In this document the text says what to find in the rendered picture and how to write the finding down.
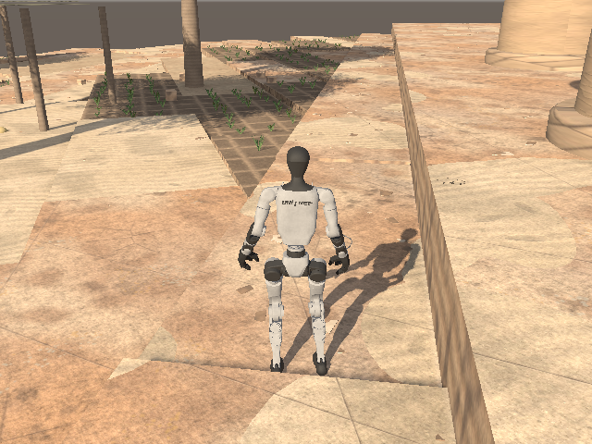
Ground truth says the robot shin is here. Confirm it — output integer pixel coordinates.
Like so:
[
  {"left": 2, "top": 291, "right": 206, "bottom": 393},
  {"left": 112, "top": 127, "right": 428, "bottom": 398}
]
[
  {"left": 268, "top": 305, "right": 282, "bottom": 368},
  {"left": 311, "top": 301, "right": 326, "bottom": 363}
]

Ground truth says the robot left forearm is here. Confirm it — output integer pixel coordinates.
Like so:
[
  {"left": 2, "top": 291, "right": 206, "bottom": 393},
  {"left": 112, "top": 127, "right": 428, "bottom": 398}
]
[{"left": 241, "top": 222, "right": 260, "bottom": 255}]

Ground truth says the left robot hand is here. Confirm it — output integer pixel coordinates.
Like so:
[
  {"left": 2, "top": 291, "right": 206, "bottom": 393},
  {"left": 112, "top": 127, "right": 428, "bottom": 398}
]
[{"left": 238, "top": 249, "right": 259, "bottom": 270}]

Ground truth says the right robot shin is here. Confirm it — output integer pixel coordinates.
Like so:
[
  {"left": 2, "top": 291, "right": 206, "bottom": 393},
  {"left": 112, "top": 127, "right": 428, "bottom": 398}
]
[{"left": 311, "top": 301, "right": 326, "bottom": 363}]

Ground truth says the left robot shin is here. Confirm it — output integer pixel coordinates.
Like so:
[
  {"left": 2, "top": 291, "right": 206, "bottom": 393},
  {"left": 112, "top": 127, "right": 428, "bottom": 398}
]
[{"left": 268, "top": 305, "right": 282, "bottom": 368}]

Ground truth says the right robot hand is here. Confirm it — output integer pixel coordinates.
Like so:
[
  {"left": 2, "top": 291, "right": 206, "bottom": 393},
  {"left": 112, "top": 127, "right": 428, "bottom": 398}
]
[{"left": 328, "top": 254, "right": 350, "bottom": 275}]

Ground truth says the right robot upper arm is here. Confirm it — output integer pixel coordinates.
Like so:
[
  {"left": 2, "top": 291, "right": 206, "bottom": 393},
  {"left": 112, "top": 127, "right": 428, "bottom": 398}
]
[{"left": 316, "top": 187, "right": 340, "bottom": 238}]

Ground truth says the left robot upper arm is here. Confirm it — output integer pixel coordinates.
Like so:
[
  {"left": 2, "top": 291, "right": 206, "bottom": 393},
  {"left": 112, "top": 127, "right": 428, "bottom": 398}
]
[{"left": 251, "top": 186, "right": 278, "bottom": 237}]

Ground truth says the robot right forearm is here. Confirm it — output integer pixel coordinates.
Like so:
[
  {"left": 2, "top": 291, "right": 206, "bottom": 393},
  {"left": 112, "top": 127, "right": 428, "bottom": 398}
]
[{"left": 330, "top": 224, "right": 348, "bottom": 258}]

